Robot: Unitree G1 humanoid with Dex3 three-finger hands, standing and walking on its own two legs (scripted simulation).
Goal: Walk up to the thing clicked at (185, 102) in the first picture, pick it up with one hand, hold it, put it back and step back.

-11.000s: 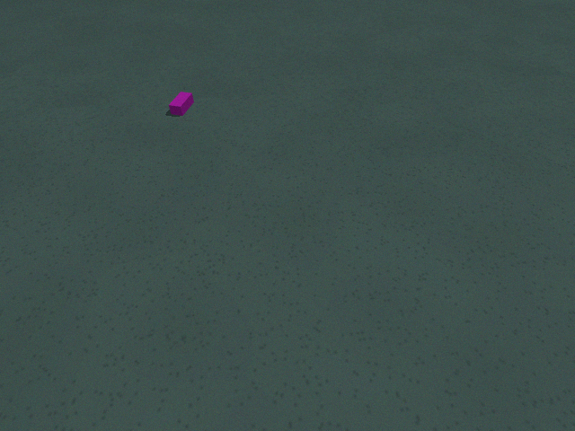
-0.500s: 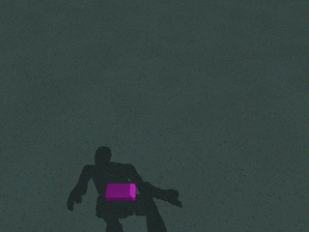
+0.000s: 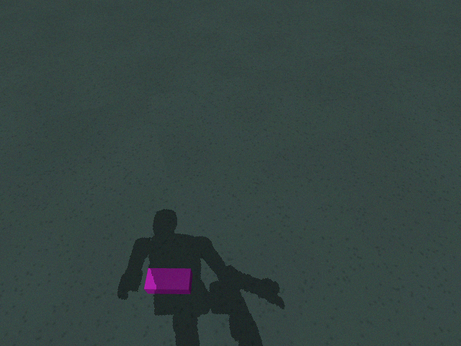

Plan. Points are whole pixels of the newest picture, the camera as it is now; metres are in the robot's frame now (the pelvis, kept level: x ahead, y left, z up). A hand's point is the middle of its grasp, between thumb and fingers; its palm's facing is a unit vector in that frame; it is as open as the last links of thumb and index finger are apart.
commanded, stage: walk up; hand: left
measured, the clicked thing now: (169, 281) +0.45 +0.27 -0.73
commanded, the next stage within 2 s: stand in 1.40 s
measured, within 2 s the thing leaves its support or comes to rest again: neither
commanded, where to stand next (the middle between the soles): +0.05 +0.04 m, yaw -1 degrees
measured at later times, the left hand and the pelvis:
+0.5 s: hand out of the picture +0.08 +0.31 -0.13, palm faces +0.00 -0.91 -0.41, open 7.4 cm; pelvis +0.00 +0.03 +0.01, yaw +0 degrees
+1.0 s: hand out of the picture +0.06 +0.29 -0.13, palm faces -0.03 -0.92 -0.38, open 7.4 cm; pelvis -0.01 +0.03 +0.02, yaw -1 degrees
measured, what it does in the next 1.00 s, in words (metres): steps on the spot: left foot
